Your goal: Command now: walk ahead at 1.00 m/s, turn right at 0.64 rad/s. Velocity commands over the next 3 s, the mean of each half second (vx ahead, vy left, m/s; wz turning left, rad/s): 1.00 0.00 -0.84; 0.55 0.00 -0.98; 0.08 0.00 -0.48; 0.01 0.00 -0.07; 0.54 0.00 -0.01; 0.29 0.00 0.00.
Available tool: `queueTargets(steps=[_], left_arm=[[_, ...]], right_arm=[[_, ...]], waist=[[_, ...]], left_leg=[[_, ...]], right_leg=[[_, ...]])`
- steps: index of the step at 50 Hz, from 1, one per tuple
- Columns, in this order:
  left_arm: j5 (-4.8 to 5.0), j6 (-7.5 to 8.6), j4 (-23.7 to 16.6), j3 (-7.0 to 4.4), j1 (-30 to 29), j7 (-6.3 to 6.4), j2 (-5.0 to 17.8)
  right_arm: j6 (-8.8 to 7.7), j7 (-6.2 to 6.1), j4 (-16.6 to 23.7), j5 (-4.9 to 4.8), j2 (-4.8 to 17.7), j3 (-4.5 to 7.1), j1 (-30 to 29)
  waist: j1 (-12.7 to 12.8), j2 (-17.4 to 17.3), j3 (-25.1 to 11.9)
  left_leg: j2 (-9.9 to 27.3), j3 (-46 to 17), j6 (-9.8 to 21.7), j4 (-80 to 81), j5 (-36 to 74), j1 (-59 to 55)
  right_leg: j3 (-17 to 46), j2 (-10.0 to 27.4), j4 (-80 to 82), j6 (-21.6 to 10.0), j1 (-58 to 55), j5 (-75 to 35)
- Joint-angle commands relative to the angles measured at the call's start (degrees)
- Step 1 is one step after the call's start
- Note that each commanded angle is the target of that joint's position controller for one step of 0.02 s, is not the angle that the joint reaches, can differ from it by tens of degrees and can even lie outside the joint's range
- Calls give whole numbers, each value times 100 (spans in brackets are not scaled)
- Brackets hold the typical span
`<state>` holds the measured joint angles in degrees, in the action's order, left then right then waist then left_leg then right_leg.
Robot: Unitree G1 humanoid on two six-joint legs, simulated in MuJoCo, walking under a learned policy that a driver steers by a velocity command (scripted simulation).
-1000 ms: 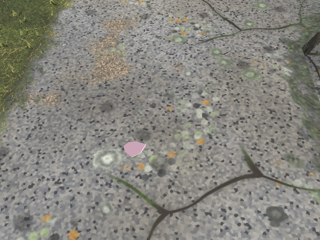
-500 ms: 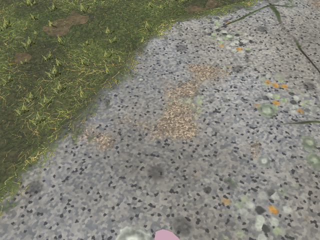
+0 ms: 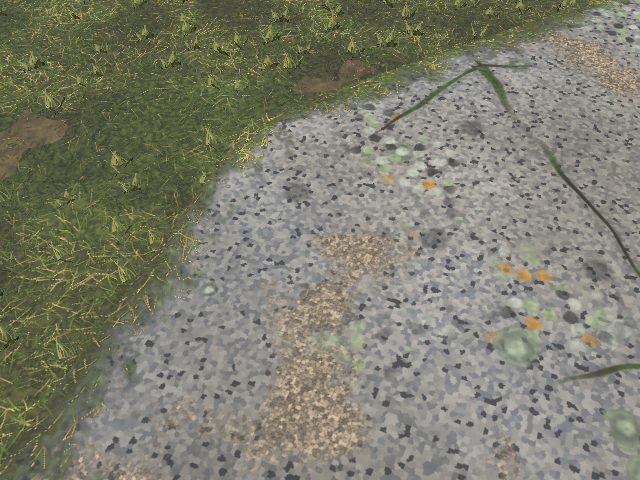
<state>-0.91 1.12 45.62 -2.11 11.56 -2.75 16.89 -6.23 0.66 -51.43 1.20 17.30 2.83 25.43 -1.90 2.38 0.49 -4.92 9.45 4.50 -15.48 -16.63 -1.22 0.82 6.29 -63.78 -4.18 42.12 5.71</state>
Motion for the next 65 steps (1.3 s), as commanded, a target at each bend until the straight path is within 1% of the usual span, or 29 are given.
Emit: queueTargets(steps=[1,5,8,9,10,11,12,13,14,17,21,26,28,29,30,31,32,33,35,39,44,48,50,51,52,54,57,60,65], left_arm=[[41,44,-491,84,-544,-118,-16],[31,65,-591,114,-804,-226,81],[-27,16,-72,-126,1033,-110,732],[-31,21,346,-303,2466,-20,1038],[211,-43,372,-497,2529,113,1216],[9,-92,219,-556,1776,125,1824],[0,-123,-52,-646,1611,179,1911],[-23,-109,-55,-548,1429,274,1348],[-25,-71,45,-456,1198,299,1032],[43,179,-24,-346,869,307,857],[64,340,-135,-425,860,237,1010],[119,308,-143,-556,1198,188,1171],[62,298,-205,-601,1062,228,1364],[39,309,-239,-625,835,207,1538],[36,361,-347,-551,599,196,1264],[126,385,-608,-282,694,263,199],[223,322,-887,-208,1354,291,357],[38,169,-620,-274,890,367,808],[-52,18,-641,-325,294,251,804],[-107,-284,-1097,-226,-131,2,381],[-64,-317,-1350,-110,-449,-193,292],[-157,-332,-1221,-252,62,-113,607],[-203,-225,-931,-437,947,133,872],[-63,-246,-1130,-549,549,250,1527],[119,-286,-1414,-694,711,189,1871],[93,-355,-1467,-543,114,261,1220],[55,-252,-1206,-343,-79,302,674],[-52,-161,-1001,-346,91,271,752],[-77,-245,-857,-307,138,252,640]], right_arm=[[-215,10,367,-31,209,-29,-542],[-235,-193,311,-92,715,4,-252],[71,-398,461,44,1133,150,-656],[181,-399,598,120,1210,186,-1067],[185,-273,644,85,982,185,-1487],[39,-183,1188,140,174,-76,-710],[-85,-169,1495,31,325,-151,-817],[-196,-138,1484,81,545,-168,-1223],[-190,-104,1542,106,536,-160,-1417],[205,-90,1494,339,390,-247,-1369],[273,38,2042,170,120,-391,-2574],[210,16,2214,7,328,-328,-2959],[170,-76,1995,7,712,-158,-2206],[138,-149,1762,3,941,-35,-1216],[98,-272,1528,108,1259,103,4],[70,-350,1427,355,1642,188,664],[127,-284,1487,313,1906,295,72],[160,-246,1676,263,1124,166,-590],[201,-187,1535,207,390,-42,-861],[119,-159,1139,-63,467,-12,-678],[116,-158,1205,-104,722,106,-1448],[278,-172,1234,-234,1057,261,-1109],[421,-97,1328,-226,913,245,-991],[523,-44,1440,-17,332,121,-431],[667,-124,1693,91,705,180,-160],[726,-241,1651,76,806,141,-760],[874,-279,1489,118,705,135,-766],[928,-235,1460,32,397,60,-871],[1001,-213,1529,-35,251,15,-1325]], waist=[[265,-474,769],[356,-625,478],[1411,-916,-477],[2056,-749,-947],[2117,380,-802],[694,1306,-956],[941,723,-1998],[806,-366,-865],[429,-749,-201],[-102,-903,420],[225,-386,608],[652,47,163],[275,37,-373],[-347,-93,-926],[-916,-239,-1470],[-793,-1653,-1952],[-95,-2838,-2560],[-127,-1367,-1618],[-77,-520,-656],[218,-1082,-195],[547,-1022,-56],[720,-745,-386],[1047,-40,-737],[433,1038,-602],[619,746,-2021],[446,-187,-1037],[75,-177,-552],[86,-317,-903],[264,144,-752]], left_leg=[[1210,129,-145,1067,3419,1055],[1348,623,-515,436,7009,228],[1695,437,-546,-2055,8432,-40],[1680,309,-462,-4098,7773,658],[455,318,-470,-6715,2394,1931],[34,-443,-712,-8468,-1267,4184],[139,-1507,-649,-8713,-1182,5114],[511,-1610,-495,-7821,-683,5324],[794,-1597,-493,-6970,-416,4992],[1163,-1428,-767,-5777,-550,3860],[1156,-995,-913,-3329,1071,2954],[716,-1053,-709,-1612,2098,2306],[440,-1111,-606,-1416,1324,1407],[419,-1027,-540,-1403,873,338],[1028,-1497,-400,-1551,158,-1018],[2848,-3472,-216,-1150,-459,-2280],[3603,-6180,440,-343,131,-2479],[3223,-5059,436,-472,668,-1653],[2538,-2781,240,-745,3033,-435],[2271,-1336,118,-440,4655,417],[1822,214,-190,-313,3988,1482],[2050,384,-309,-2046,5200,926],[1737,351,-544,-4613,2237,1942],[893,421,-787,-6642,-2418,3319],[418,-883,-1002,-7405,-2350,3955],[857,-1275,-887,-6573,-1437,3952],[1011,-1195,-781,-5415,-945,2999],[880,-1135,-699,-4939,-753,2692],[744,-1131,-615,-3813,-379,2570]], right_leg=[[-440,-34,906,-87,-263,-1007],[-1267,-762,2182,-414,-1312,-1487],[-1216,-1287,2289,-732,-3222,-467],[-673,-1197,2553,-1021,-4585,-175],[86,-861,3213,-1240,-5364,-34],[2335,189,2751,-2064,-6329,-1660],[4298,842,4158,-2844,-7033,953],[4475,815,5068,-2367,-5913,1947],[3977,606,5190,-2019,-4847,1835],[2704,-152,5307,-1706,-2645,791],[1925,-810,5539,-1392,-1627,-30],[2186,-600,4938,-880,-2981,-1486],[2275,-575,3880,-631,-3476,-2706],[2098,-739,2686,-491,-3331,-3013],[1840,-1013,1039,-320,-2568,-2359],[1158,-1562,-827,-215,-1076,2370],[718,-1559,-1839,-116,-54,2685],[559,-969,-1925,-87,209,2054],[313,-629,-1402,108,-17,1632],[122,-494,-526,297,-145,1451],[-540,-651,2088,137,-1911,-617],[-811,-1058,2574,-321,-2762,20],[-227,-1069,3413,-688,-4164,-553],[1676,375,2980,-1087,-4635,-4481],[3795,1273,3696,-2224,-5540,-4465],[3166,1011,4369,-1904,-4199,-2102],[2076,301,4400,-1268,-2879,-2614],[1813,175,4289,-1162,-2777,-3196],[1917,-28,4621,-895,-2709,-890]])
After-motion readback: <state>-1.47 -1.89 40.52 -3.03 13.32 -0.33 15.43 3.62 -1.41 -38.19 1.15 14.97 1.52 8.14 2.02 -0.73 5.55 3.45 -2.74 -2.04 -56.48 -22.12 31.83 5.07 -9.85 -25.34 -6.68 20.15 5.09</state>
